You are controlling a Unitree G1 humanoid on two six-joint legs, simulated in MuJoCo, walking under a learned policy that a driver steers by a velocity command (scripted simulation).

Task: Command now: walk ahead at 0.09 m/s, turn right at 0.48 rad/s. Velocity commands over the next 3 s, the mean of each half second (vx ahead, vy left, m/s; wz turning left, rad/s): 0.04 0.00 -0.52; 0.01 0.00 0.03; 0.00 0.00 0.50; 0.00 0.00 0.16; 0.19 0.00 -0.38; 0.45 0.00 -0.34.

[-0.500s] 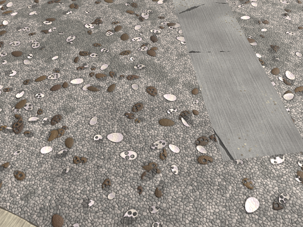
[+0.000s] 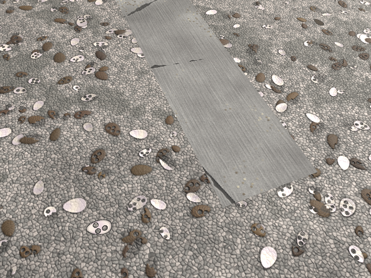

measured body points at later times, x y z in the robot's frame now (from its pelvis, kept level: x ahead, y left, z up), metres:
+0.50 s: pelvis +0.12 -0.11 -0.16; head +0.16 -0.16 +0.28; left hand +0.29 +0.12 -0.28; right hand +0.18 -0.39 -0.29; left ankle +0.17 +0.03 -0.68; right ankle +0.11 -0.19 -0.89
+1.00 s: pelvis +0.21 -0.09 -0.17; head +0.23 -0.10 +0.28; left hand +0.37 +0.14 -0.29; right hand +0.28 -0.39 -0.27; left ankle +0.28 +0.03 -0.89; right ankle +0.12 -0.19 -0.89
